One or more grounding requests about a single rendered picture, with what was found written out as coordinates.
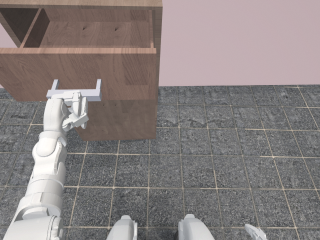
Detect robot thigh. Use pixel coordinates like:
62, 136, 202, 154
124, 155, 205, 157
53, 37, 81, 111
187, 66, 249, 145
106, 219, 138, 240
178, 217, 215, 240

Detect robot right hand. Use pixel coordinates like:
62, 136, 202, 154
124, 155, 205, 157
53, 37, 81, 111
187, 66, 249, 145
244, 223, 267, 240

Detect drawer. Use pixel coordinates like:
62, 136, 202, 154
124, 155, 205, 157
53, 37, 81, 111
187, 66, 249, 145
0, 8, 157, 102

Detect robot right thigh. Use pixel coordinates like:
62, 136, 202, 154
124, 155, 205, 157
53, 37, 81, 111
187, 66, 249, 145
178, 217, 215, 240

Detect cabinet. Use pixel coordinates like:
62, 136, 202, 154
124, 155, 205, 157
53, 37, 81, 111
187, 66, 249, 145
0, 0, 163, 141

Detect handle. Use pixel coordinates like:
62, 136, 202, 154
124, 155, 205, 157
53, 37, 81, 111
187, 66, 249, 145
46, 79, 102, 102

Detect left robot upper arm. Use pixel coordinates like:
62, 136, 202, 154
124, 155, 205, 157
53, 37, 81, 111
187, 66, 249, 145
5, 215, 65, 240

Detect left robot forearm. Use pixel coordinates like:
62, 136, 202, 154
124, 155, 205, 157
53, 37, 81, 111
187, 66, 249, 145
3, 130, 67, 240

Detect robot left thigh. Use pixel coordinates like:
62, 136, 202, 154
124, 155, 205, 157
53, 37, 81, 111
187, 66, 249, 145
106, 219, 138, 240

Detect robot left hand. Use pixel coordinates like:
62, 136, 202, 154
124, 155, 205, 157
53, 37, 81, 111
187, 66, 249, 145
43, 90, 89, 136

